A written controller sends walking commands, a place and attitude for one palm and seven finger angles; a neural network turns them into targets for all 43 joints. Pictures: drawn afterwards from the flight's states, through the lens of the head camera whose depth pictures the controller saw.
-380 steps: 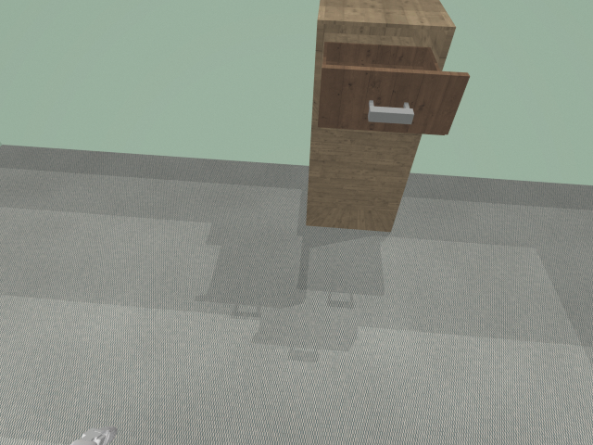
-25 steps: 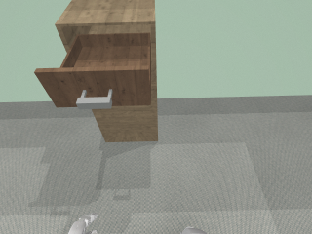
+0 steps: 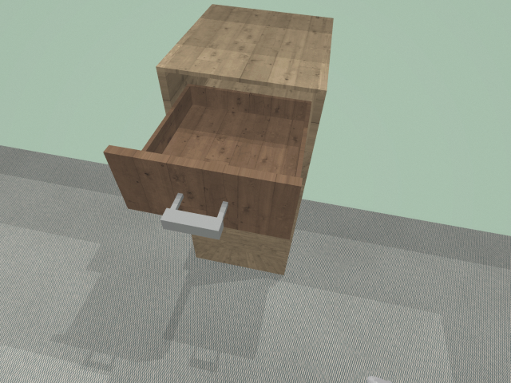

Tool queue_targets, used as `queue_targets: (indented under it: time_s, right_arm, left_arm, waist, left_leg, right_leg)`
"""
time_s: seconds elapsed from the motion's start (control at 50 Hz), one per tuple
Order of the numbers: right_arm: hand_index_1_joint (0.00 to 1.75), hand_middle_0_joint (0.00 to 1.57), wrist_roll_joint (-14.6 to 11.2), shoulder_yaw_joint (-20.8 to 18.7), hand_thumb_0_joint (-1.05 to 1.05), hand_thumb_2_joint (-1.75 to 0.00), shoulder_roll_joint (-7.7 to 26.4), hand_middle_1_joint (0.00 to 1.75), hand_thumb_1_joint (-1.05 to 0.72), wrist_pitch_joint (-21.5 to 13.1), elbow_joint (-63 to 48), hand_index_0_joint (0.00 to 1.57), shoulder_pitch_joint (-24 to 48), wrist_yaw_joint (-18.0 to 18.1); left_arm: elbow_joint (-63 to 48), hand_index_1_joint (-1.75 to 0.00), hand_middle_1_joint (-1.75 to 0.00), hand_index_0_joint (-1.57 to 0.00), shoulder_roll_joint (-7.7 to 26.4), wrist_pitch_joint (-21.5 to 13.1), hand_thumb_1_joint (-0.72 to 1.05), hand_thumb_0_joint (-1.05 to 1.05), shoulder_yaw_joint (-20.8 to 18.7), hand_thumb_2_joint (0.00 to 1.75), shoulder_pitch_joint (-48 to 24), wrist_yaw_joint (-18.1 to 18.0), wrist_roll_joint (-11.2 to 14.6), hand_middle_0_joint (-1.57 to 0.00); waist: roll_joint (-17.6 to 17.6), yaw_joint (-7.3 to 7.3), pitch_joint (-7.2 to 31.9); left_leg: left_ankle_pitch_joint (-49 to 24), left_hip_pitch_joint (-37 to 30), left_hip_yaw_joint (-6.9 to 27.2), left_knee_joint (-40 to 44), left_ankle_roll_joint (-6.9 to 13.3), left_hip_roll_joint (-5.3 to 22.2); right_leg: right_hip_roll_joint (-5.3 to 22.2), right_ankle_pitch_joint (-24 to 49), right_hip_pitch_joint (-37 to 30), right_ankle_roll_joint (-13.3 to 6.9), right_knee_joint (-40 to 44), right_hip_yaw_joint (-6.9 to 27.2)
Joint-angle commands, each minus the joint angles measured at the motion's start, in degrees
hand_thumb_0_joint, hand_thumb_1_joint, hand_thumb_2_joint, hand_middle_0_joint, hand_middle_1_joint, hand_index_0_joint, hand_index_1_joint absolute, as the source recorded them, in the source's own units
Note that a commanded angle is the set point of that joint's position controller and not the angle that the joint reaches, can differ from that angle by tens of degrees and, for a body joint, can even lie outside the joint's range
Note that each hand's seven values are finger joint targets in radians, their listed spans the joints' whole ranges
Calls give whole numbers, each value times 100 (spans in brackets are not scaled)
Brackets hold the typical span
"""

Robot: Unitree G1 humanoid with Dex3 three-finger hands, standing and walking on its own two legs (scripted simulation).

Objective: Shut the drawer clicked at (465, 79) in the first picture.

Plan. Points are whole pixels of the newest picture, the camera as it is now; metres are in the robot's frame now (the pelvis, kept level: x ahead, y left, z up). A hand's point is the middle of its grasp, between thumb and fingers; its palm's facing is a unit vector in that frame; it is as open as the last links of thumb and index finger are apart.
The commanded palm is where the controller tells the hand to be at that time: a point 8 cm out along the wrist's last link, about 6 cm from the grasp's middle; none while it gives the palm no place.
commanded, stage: come to a stop and stand still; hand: left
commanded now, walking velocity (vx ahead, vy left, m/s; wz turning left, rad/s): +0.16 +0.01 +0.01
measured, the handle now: (197, 213) +0.38 +0.17 +0.03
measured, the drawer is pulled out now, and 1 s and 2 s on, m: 0.29 0.29 0.29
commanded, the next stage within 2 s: look again from close up in 1.06 s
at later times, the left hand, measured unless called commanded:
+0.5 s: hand out of the picture +0.09 +0.15 -0.16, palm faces +0.05 -0.96 -0.26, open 7.3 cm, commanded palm none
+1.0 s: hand out of the picture -0.03 +0.19 -0.17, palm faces +0.13 -0.97 -0.19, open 7.4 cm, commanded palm none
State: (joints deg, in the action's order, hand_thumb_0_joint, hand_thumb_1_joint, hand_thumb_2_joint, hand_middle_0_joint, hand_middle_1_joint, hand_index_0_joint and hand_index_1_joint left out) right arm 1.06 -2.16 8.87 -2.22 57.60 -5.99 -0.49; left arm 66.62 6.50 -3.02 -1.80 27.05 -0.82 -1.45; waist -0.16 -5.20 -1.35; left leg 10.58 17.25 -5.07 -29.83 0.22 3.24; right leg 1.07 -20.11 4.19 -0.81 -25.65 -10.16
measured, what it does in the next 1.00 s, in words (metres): steps on the spot: right foot, then left foot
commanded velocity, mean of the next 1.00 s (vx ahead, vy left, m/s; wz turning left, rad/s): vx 0.00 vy -0.01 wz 0.00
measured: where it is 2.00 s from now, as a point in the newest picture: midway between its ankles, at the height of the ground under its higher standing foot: outside the picture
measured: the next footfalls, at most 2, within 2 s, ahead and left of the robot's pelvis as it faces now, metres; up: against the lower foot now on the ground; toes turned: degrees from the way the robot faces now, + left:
right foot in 0.36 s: +0.10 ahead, -0.14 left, +0.00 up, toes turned -5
left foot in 0.82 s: +0.01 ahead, +0.07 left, +0.00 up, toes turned +4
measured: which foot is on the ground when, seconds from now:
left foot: down 0.00-0.40, up 0.42-0.80, down 0.82-1.00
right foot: down 0.00-0.02, up 0.04-0.34, down 0.36-0.84, up 0.86-1.00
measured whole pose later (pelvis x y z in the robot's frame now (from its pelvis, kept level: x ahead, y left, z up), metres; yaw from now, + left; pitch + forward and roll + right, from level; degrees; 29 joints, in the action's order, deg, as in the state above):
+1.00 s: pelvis -0.03 +0.00 +0.01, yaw +2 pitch -1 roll +0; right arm 1.2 -1.1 5.9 -0.1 62.6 -20.8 1.6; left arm 61.6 11.2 2.2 -4.4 17.8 -0.2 -1.8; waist 2.2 -0.9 1.5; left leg 14.0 5.7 -0.6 -20.2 0.2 0.7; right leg 1.1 -17.5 25.8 0.6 -55.4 -1.2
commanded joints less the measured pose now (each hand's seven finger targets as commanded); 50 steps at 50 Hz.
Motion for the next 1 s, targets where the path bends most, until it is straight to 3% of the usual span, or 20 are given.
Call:
queue_targets:
  time_s: [0.0,0.02,0.08,0.12,0.26,0.32,0.36,0.38,0.4,0.48,0.56,0.68,0.76,0.78,0.8,0.82,0.84,0.86,0.9,0.98]
  right_arm:
    - [30,20,17,-234,0,-90,1216,30,-90,-94,325,20,-2010,181]
    - [30,20,16,-188,0,-90,1100,30,-90,-46,335,20,-1910,216]
    - [30,20,-15,27,0,-90,484,30,-90,-90,165,20,-939,296]
    - [30,20,-10,24,0,-90,421,30,-90,-87,126,20,-713,327]
    - [30,20,6,-128,0,-90,658,30,-90,141,115,20,-568,360]
    - [30,20,-28,-167,0,-90,606,30,-90,186,100,20,-605,327]
    - [30,20,-95,-144,0,-90,277,30,-90,261,70,20,-850,256]
    - [30,20,-86,-141,0,-90,202,30,-90,331,87,20,-940,243]
    - [30,20,-57,-150,0,-90,216,30,-90,396,100,20,-914,251]
    - [30,20,-66,-189,0,-90,368,30,-90,438,137,20,-901,249]
    - [30,20,-39,-213,0,-90,421,30,-90,476,88,20,-922,188]
    - [30,20,-40,-175,0,-90,344,30,-90,398,44,20,-1015,109]
    - [30,20,-15,-97,0,-90,195,30,-90,297,402,20,-1969,133]
    - [30,20,10,-118,0,-90,349,30,-90,261,421,20,-2101,162]
    - [30,20,81,-172,0,-90,660,30,-90,232,375,20,-2073,187]
    - [30,20,103,-193,0,-90,913,30,-90,238,221,20,-1796,223]
    - [30,20,95,-161,0,-90,935,30,-90,223,89,20,-1366,238]
    - [30,20,68,-116,0,-90,800,30,-90,179,77,20,-1073,242]
    - [30,20,40,-69,0,-90,701,30,-90,95,89,20,-1089,275]
    - [30,20,13,-86,0,-90,610,30,-90,22,262,20,-1624,318]
  left_arm:
    - [-418,-30,-30,-20,420,-88,90,0,4,90,-50,-53,76,-20]
    - [-479,-30,-30,-20,514,-46,90,0,-41,90,-275,-83,44,-20]
    - [-303,-30,-30,-20,330,93,90,0,-53,90,-347,-70,67,-20]
    - [-209,-30,-30,-20,130,216,90,0,-28,90,-63,-111,92,-20]
    - [-497,-30,-30,-20,429,464,90,0,-110,90,-382,-122,20,-20]
    - [-586,-30,-30,-20,680,356,90,0,-141,90,-371,-138,5,-20]
    - [-693,-30,-30,-20,1169,262,90,0,-172,90,-697,-142,-7,-20]
    - [-764,-30,-30,-20,1299,245,90,0,-187,90,-833,-136,11,-20]
    - [-795,-30,-30,-20,1329,226,90,0,-215,90,-945,-152,17,-20]
    - [-899,-30,-30,-20,1249,256,90,0,-267,90,-1184,-220,15,-20]
    - [-970,-30,-30,-20,1301,279,90,0,-342,90,-1153,-228,-7,-20]
    - [-1016,-30,-30,-20,1375,334,90,0,-393,90,-1169,-181,-54,-20]
    - [-993,-30,-30,-20,1221,400,90,0,-328,90,-1518,-144,15,-20]
    - [-1015,-30,-30,-20,997,415,90,0,-268,90,-1506,-119,33,-20]
    - [-1097,-30,-30,-20,709,436,90,0,-217,90,-1539,-79,67,-20]
    - [-1169,-30,-30,-20,587,448,90,0,-203,90,-1693,-61,67,-20]
    - [-1171,-30,-30,-20,655,432,90,0,-244,90,-1718,-21,28,-20]
    - [-998,-30,-30,-20,688,457,90,0,-275,90,-1497,4,-37,-20]
    - [-864,-30,-30,-20,711,400,90,0,-288,90,-1122,67,-36,-20]
    - [-845,-30,-30,-20,649,333,90,0,-239,90,-1169,89,-3,-20]
  waist:
    - [-1396,926,795]
    - [-813,882,439]
    - [-374,502,-142]
    - [-289,313,-50]
    - [-980,363,-208]
    - [-585,273,-137]
    - [502,496,67]
    - [649,528,89]
    - [1043,474,211]
    - [787,359,276]
    - [885,266,265]
    - [1093,177,300]
    - [853,635,290]
    - [295,686,230]
    - [-935,713,-181]
    - [-1548,727,-808]
    - [-1343,596,-1060]
    - [-1282,412,-1057]
    - [-980,341,-979]
    - [-628,570,-746]
  left_leg:
    - [-3285,-2843,2126,860,1243,2095]
    - [-3160,-2432,1905,928,1395,2087]
    - [-3594,-928,1153,1190,1046,1575]
    - [-4026,-520,737,1196,866,1330]
    - [-2425,-200,802,1085,825,1238]
    - [-1710,-205,647,475,385,761]
    - [315,-143,105,-175,-107,-18]
    - [948,-308,74,-420,-188,-136]
    - [1546,-253,174,-832,-213,-124]
    - [1891,368,534,-2156,-233,-138]
    - [1681,602,588,-2349,-297,-173]
    - [1581,28,328,-989,-215,-235]
    - [741,-1618,107,766,-104,-386]
    - [1188,-1645,592,1234,6,-36]
    - [2506,-1027,1747,1964,304,744]
    - [3542,-53,2666,2758,707,1523]
    - [3441,599,2803,2966,922,1665]
    - [3016,667,2374,2888,796,1403]
    - [2166,156,1874,2547,725,1119]
    - [817,-917,1514,2192,798,1058]
  right_leg:
    - [92,-1516,2537,51,-3161,253]
    - [263,-1555,2702,-2,-3635,558]
    - [579,-663,2115,131,-3362,927]
    - [514,-236,1498,253,-2743,912]
    - [300,231,1023,230,-1388,692]
    - [396,1715,634,158,-118,936]
    - [1445,3470,752,-365,226,1953]
    - [1795,3710,959,-668,466,2122]
    - [1828,3837,902,-858,597,2214]
    - [1919,4250,450,-1187,497,2072]
    - [1799,3371,272,-1093,628,1965]
    - [1597,598,591,-916,1171,2187]
    - [1017,-1039,1798,-276,1093,1749]
    - [667,-1232,2092,-87,570,1486]
    - [160,-1048,2448,109,-409,972]
    - [-96,-498,2544,165,-1552,588]
    - [69,-275,2359,112,-2309,957]
    - [87,-32,2339,117,-2769,1134]
    - [45,174,2637,115,-3273,1092]
    - [156,315,3055,230,-3067,959]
